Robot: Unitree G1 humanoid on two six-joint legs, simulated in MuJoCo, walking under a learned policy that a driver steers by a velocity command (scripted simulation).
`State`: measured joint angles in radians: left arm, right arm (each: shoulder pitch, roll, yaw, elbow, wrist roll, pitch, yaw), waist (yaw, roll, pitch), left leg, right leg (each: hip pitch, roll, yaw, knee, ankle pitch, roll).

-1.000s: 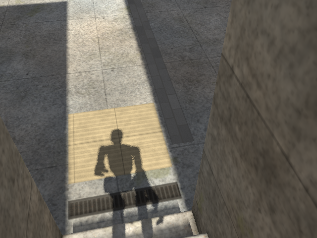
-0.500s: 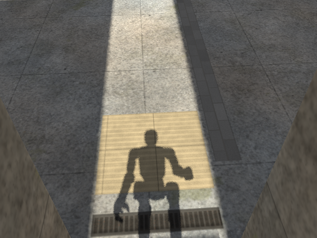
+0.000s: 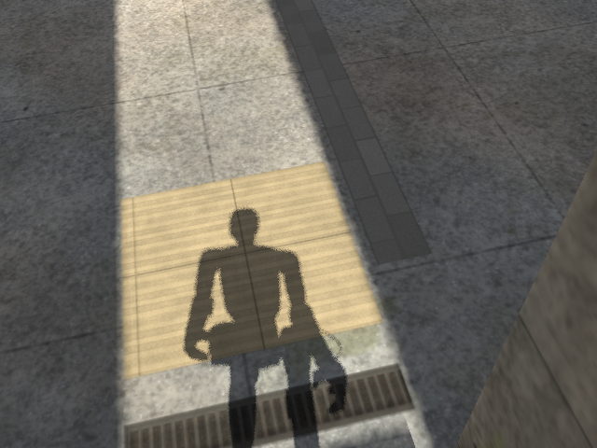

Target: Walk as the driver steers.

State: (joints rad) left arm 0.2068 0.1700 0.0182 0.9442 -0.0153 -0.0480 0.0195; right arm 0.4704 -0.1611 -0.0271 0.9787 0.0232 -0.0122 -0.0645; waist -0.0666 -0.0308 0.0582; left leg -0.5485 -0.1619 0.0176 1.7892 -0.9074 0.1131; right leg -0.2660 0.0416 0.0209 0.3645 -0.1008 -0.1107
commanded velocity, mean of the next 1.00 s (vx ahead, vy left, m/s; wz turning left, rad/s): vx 0.08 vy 0.00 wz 0.00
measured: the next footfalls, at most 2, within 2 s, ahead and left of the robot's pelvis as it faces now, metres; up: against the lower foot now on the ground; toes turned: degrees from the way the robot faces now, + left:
left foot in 0.58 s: +0.06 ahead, +0.16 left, +0.00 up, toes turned -6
right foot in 1.04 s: +0.10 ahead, -0.05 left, +0.00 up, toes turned +2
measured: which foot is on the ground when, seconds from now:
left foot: up 0.00-0.56, down 0.58-1.00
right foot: down 0.00-0.60, up 0.62-1.00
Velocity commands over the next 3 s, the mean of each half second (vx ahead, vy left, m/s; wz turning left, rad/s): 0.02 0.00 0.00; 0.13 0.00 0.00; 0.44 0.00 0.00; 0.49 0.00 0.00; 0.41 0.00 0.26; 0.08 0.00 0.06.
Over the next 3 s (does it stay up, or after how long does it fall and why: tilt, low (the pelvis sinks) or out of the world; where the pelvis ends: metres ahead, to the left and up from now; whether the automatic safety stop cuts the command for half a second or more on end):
stays up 1.02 0.07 -0.39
